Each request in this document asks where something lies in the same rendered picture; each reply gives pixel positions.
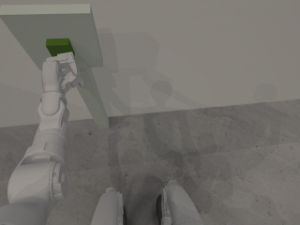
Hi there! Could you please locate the left robot hand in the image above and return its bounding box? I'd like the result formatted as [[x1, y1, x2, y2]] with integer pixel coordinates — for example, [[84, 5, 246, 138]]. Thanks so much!
[[41, 52, 85, 96]]

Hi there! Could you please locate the left robot forearm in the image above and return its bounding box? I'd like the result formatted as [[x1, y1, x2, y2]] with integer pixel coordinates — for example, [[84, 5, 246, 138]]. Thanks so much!
[[7, 91, 69, 203]]

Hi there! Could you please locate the left robot upper arm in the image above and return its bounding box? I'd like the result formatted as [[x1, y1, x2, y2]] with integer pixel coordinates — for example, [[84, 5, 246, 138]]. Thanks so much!
[[0, 161, 69, 225]]

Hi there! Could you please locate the left robot thigh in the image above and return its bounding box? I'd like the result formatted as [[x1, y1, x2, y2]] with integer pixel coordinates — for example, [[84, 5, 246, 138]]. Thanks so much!
[[90, 191, 124, 225]]

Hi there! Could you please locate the button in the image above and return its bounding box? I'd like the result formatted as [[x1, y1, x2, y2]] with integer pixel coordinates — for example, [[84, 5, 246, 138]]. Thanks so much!
[[46, 37, 75, 57]]

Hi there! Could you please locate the panel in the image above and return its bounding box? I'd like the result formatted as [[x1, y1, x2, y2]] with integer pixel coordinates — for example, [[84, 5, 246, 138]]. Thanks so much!
[[0, 4, 110, 130]]

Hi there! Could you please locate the robot right shin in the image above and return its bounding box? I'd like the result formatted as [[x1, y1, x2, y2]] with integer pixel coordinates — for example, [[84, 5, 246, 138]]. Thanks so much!
[[161, 180, 177, 225]]

